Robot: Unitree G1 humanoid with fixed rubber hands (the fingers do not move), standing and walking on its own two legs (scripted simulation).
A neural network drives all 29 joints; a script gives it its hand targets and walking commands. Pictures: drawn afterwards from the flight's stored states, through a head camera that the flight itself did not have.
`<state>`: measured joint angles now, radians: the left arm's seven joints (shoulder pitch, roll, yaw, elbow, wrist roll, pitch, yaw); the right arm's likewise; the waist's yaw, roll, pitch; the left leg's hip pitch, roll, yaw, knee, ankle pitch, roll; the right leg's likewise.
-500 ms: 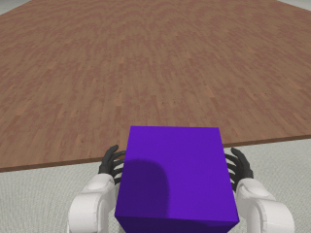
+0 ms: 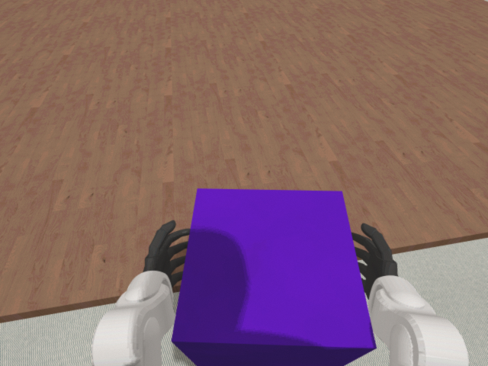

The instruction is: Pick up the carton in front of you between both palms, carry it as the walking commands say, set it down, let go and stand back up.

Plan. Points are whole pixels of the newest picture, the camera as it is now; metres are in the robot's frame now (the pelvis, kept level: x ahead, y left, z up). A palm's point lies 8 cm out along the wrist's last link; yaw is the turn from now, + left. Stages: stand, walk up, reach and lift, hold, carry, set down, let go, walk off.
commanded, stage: carry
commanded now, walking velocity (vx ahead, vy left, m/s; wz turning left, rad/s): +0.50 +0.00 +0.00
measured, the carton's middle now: (266, 288) +0.26 -0.01 +0.03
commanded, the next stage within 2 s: none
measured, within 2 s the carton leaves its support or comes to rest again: neither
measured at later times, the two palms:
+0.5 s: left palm (190, 124) +0.59 +0.14 +0.11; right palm (325, 120) +0.62 -0.16 +0.10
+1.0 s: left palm (182, 118) +0.64 +0.16 +0.09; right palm (310, 114) +0.65 -0.14 +0.09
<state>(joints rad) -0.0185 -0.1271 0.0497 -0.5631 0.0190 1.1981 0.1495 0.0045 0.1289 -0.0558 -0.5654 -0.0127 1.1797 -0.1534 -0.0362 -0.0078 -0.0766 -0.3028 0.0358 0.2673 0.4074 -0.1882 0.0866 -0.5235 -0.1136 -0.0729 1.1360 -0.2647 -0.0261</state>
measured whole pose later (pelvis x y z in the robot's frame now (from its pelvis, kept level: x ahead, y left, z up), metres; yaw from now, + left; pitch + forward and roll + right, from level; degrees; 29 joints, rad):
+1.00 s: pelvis +0.32 +0.00 -0.02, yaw +2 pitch +4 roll -1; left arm -0.45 -0.14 0.27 -0.11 0.06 1.12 0.15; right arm -0.46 0.13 -0.26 -0.10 -0.04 1.12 -0.16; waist -0.01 0.01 -0.05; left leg -0.23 0.01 0.06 0.59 -0.42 0.03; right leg -0.37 -0.03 -0.18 0.59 -0.29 -0.04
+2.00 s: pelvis +0.28 +0.00 -0.01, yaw +3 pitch +2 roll +0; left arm -0.45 -0.13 0.26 -0.02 0.06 1.09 0.15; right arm -0.45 0.13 -0.26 -0.03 -0.07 1.10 -0.15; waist 0.00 0.01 -0.09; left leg -0.23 -0.01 0.06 0.54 -0.34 0.03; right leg -0.35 -0.03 -0.18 0.51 -0.19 -0.05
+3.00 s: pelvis +0.29 -0.01 -0.01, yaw +3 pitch +3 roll +0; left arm -0.47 -0.11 0.25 -0.09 0.03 1.12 0.17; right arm -0.48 0.11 -0.24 -0.08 -0.03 1.12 -0.17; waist -0.01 0.01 -0.13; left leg -0.24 0.00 0.05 0.57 -0.38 0.05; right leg -0.37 -0.03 -0.19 0.56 -0.28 -0.07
